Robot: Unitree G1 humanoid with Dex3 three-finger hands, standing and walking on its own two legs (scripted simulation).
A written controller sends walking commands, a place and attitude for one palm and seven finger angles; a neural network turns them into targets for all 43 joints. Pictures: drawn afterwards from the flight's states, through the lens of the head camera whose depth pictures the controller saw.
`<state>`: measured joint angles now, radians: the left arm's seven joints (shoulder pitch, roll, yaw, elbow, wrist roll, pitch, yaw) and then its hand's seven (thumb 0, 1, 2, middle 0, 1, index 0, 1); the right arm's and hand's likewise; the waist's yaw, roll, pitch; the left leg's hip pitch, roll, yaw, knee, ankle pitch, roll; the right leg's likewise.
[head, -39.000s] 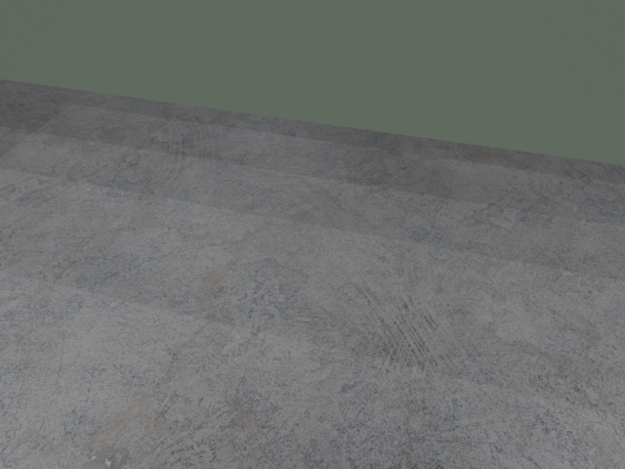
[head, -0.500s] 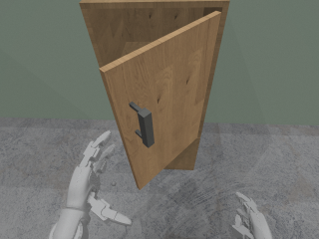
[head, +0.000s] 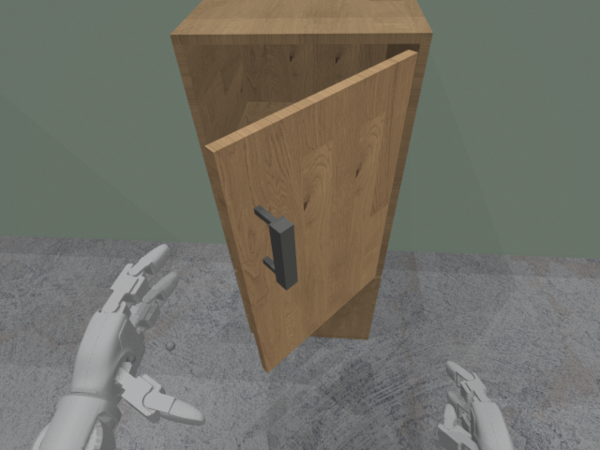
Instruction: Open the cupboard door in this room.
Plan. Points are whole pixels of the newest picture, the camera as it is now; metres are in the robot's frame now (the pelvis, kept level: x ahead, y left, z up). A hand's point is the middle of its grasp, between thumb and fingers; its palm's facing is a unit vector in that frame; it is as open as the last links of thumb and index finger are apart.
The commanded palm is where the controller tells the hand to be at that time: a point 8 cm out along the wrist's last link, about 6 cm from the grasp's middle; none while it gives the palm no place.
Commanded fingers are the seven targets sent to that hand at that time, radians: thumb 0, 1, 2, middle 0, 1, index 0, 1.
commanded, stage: draw the hand back to the body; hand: left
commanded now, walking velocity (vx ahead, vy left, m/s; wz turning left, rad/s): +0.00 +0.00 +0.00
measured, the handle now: (274, 247) +0.37 +0.08 +0.09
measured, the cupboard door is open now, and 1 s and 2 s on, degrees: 47 47 47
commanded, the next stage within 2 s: step back with the hand held close in 1.08 s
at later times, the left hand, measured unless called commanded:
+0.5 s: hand (81, 310) +0.21 +0.25 +0.16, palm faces +0.35 -0.85 -0.39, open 11.5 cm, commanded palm +0.17 +0.29 +0.17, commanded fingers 0.00 0.58 0.76 -0.19 -0.30 -0.19 -0.30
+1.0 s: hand (48, 305) +0.21 +0.28 +0.17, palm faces +0.43 -0.81 -0.39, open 7.5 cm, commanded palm +0.16 +0.31 +0.19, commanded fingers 0.00 0.90 0.90 -0.20 -0.30 -0.20 -0.30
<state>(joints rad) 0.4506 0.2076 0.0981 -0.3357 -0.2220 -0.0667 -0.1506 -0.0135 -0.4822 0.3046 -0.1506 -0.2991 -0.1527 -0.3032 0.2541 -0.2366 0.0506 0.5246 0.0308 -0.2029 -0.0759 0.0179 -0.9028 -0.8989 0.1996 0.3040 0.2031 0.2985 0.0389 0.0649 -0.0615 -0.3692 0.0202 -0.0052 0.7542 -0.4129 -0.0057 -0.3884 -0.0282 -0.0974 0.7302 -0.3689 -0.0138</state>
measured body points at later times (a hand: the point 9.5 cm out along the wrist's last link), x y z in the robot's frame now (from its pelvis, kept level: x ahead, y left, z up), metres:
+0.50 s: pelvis +0.01 +0.02 +0.03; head +0.00 +0.00 +0.48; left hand +0.19 +0.29 +0.18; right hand +0.19 -0.20 -0.06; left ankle -0.01 +0.12 -0.71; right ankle +0.01 -0.11 -0.71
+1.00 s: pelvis +0.01 +0.02 +0.03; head +0.00 +0.00 +0.48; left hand +0.18 +0.32 +0.19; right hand +0.19 -0.20 -0.06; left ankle -0.01 +0.12 -0.71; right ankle +0.01 -0.11 -0.71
